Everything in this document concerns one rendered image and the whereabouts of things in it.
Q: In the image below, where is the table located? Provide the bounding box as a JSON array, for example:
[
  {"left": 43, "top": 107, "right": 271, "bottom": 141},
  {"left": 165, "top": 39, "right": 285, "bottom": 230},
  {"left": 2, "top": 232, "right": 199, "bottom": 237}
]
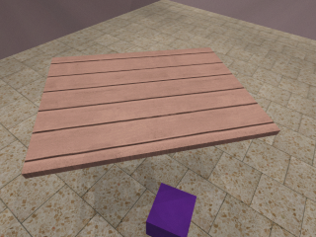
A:
[{"left": 21, "top": 47, "right": 280, "bottom": 179}]

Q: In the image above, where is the carton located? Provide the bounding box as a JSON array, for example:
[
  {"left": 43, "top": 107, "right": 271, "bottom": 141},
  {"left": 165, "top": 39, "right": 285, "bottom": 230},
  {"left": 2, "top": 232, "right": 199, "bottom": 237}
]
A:
[{"left": 146, "top": 183, "right": 197, "bottom": 237}]

